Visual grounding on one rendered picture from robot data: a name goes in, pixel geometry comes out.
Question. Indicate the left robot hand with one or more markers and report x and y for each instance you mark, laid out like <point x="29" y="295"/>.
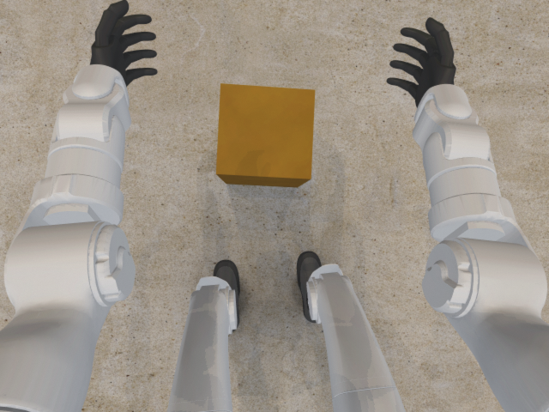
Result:
<point x="109" y="45"/>

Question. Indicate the robot right forearm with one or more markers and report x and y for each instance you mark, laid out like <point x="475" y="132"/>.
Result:
<point x="460" y="174"/>

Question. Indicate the right robot upper arm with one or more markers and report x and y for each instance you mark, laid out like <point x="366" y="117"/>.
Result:
<point x="493" y="293"/>

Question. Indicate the robot left foot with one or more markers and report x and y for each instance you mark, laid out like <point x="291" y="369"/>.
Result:
<point x="227" y="271"/>

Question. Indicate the left robot upper arm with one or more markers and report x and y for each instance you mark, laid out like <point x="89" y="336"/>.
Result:
<point x="63" y="280"/>

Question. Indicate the right robot hand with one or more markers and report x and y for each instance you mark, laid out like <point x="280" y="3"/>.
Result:
<point x="437" y="60"/>

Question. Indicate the left robot thigh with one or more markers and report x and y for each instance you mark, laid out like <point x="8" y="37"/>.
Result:
<point x="202" y="378"/>

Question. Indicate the robot left forearm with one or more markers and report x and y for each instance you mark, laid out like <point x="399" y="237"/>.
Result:
<point x="86" y="155"/>

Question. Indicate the carton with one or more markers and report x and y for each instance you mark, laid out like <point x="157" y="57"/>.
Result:
<point x="265" y="135"/>

